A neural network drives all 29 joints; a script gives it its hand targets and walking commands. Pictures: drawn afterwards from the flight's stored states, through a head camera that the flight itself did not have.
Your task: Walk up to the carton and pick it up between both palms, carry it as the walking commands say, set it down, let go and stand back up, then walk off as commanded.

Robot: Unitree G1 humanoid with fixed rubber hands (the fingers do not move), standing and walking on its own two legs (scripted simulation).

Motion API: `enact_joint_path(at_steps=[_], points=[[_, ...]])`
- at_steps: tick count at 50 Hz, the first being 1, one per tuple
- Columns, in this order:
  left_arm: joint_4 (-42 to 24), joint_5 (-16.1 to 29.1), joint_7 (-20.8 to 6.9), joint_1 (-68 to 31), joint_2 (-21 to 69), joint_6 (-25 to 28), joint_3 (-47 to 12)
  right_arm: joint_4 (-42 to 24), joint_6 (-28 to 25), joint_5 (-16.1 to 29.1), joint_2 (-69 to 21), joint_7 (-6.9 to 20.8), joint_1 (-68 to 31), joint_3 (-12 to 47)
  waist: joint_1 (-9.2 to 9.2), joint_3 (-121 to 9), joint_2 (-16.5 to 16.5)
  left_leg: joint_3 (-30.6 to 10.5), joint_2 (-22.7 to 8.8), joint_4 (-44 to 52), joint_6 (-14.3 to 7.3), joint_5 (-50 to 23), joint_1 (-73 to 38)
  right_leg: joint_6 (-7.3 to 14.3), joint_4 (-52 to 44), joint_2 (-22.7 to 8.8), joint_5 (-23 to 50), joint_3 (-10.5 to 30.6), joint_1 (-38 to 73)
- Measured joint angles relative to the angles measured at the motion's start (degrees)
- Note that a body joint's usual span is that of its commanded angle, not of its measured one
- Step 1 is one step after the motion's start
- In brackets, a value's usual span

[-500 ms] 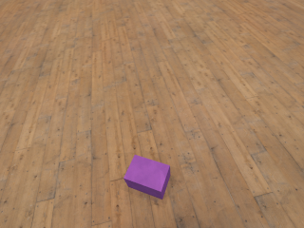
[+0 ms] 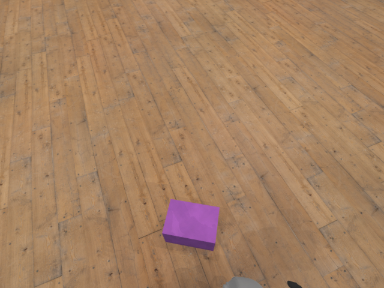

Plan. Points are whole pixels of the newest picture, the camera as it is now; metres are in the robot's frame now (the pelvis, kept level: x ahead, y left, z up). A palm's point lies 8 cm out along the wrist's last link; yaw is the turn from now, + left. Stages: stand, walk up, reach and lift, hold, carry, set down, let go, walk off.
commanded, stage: walk up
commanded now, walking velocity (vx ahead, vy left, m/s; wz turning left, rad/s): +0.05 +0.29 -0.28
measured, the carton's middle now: (191, 225) +0.44 +0.04 -0.69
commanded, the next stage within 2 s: stand in 1.34 s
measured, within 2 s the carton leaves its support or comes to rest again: neither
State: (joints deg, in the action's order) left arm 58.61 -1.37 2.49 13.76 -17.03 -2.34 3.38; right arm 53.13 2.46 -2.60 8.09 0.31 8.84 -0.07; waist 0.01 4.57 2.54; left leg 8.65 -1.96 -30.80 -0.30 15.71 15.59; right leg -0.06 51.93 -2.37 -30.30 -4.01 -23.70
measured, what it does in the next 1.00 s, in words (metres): steps on the spot: right foot, then left foot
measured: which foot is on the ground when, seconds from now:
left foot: down 0.00-0.06, up 0.08-0.30, down 0.32-1.00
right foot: up 0.00-0.04, down 0.06-0.34, up 0.36-0.66, down 0.68-1.00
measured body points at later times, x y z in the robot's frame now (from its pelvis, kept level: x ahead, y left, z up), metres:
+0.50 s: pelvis +0.04 +0.11 +0.00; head +0.06 +0.12 +0.45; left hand +0.14 +0.36 -0.15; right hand +0.07 -0.14 -0.14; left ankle +0.05 +0.23 -0.73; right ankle +0.00 -0.01 -0.69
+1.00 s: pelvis +0.06 +0.07 +0.01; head +0.07 +0.06 +0.46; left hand +0.13 +0.29 -0.14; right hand +0.05 -0.15 -0.15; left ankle +0.05 +0.23 -0.73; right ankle +0.02 -0.01 -0.73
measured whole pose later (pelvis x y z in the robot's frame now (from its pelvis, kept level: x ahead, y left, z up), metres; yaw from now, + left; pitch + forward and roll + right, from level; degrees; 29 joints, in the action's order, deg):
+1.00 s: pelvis +0.06 +0.07 +0.01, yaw -5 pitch -2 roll +1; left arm 62.1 -0.1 1.8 10.6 -8.2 0.3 1.1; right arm 63.8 1.1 0.1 9.4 -1.1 12.9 -1.1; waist -0.8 3.6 -1.0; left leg 2.2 -3.6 -23.3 3.1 14.1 6.7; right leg 2.1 25.3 0.0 -16.3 -4.8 -6.8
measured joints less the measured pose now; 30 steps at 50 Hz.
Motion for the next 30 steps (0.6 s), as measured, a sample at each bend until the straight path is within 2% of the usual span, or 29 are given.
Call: enact_joint_path(at_steps=[3, 5, 7, 11, 13, 16, 18, 20, 23, 30], points=[[-1.05, 0.3, 0.27, -2.14, 2.24, 0.97, -0.99, 2.36, 0.69, 0.33, 0.66, -0.26, 2.63, -0.33, -0.15, -0.44, -0.96, 2.92, 1.83, -2.53, -1.09, 2.52, -0.11, 1.45, -12.82, 0.31, 8.24, -1.14, 4.41], [-2.03, -0.16, 0.36, -3.65, 4.68, 1.56, -1.33, 3.8, 1.25, 0.81, 2.18, -0.26, 4.06, -0.56, -0.04, -0.08, -3.72, 2.03, 1.8, -7.44, -0.41, 6.7, 1.29, 3.17, -12.1, 0.44, 9.49, -0.98, 4.57], [-2.95, -0.46, 0.08, -4.74, 5.96, 1.92, -2.02, 4.84, 2.02, 1.48, 2.97, -0.43, 5.07, -0.87, 0.25, 0.27, -4.72, -0.81, 2.52, -15.37, 0.82, 11.61, 3.96, 2.92, -11.91, -0.3, 8.88, -0.57, 5.27], [-3.25, -0.44, -0.23, -5.94, 6.89, 1.54, -2.42, 5.58, 2.29, 1.52, 4.21, -0.01, 5.49, -1.22, 0.4, 0.53, -4.91, -4.59, 1.03, -23.39, 2.51, 10.23, 6.85, 1.0, -15.41, -1.43, 10.22, 0.21, 8.08], [-2.83, -0.26, -0.46, -5.78, 6.66, 1.1, -2.35, 5.4, 1.87, 1.85, 4.63, 0.21, 5.0, -1.05, 0.0, 0.33, -4.06, -5.58, -0.13, -18.98, 2.36, 8.51, 5.42, 0.03, -17.02, -1.95, 10.92, 0.89, 9.29], [-1.43, 0.15, -1.15, -5.55, 6.24, -0.02, -2.39, 4.5, 0.03, 2.18, 5.39, 0.33, 4.79, -0.77, -1.57, -0.68, -3.98, -5.76, -2.44, -3.54, 2.2, 0.15, 0.29, -1.53, -16.88, -1.71, 10.33, 0.4, 10.12], [-0.83, 0.07, -1.44, -5.71, 5.41, -0.43, -2.08, 4.41, -1.11, 1.66, 4.67, -0.19, 4.64, -0.94, -1.65, -1.01, -2.12, -4.98, -1.86, -4.09, 2.42, 1.54, 0.17, -1.6, -13.15, -1.84, 5.83, 1.97, 8.88], [-0.75, 0.43, -1.39, -5.44, 4.72, -1.05, -1.54, 3.58, -1.82, 1.34, 3.72, -0.9, 4.87, -0.79, -1.87, -1.48, -1.43, -4.73, -2.03, -4.65, 1.83, 2.53, 0.29, -1.69, -6.64, 0.28, 0.54, 4.15, 6.63], [-0.44, 0.53, -1.71, -5.33, 3.34, -1.36, -1.2, 3.04, -2.13, 1.24, 2.35, -1.74, 4.8, -0.62, -1.7, -1.76, -0.68, -3.88, -2.26, -2.18, 1.4, 1.59, -1.24, -1.86, 1.1, 2.22, 0.06, 4.85, 3.89], [-0.33, 0.81, -2.69, -5.96, 1.95, -1.99, -0.89, 2.91, -2.06, 0.57, 1.92, -1.81, 2.86, -1.24, -1.51, -1.5, -1.96, -2.29, -2.84, -0.89, 1.4, 0.96, -1.75, -2.36, -5.13, 1.96, 1.94, 2.63, 4.62]])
